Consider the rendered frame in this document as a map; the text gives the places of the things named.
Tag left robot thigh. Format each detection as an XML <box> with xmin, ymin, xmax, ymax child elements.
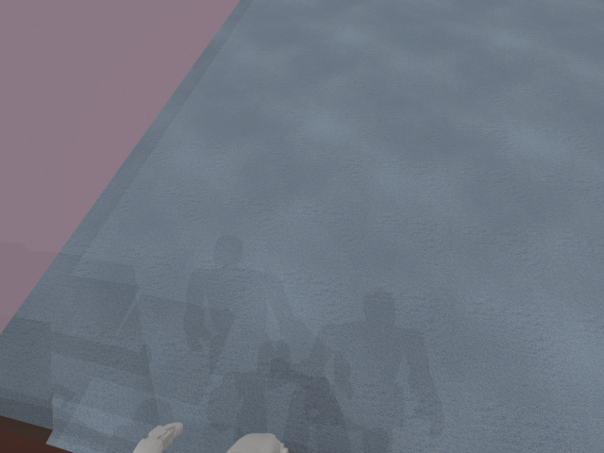
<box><xmin>226</xmin><ymin>433</ymin><xmax>288</xmax><ymax>453</ymax></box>

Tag cupboard door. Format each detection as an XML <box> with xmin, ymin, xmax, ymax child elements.
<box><xmin>0</xmin><ymin>429</ymin><xmax>73</xmax><ymax>453</ymax></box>

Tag robot left hand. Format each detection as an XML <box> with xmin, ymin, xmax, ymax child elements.
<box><xmin>133</xmin><ymin>422</ymin><xmax>183</xmax><ymax>453</ymax></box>

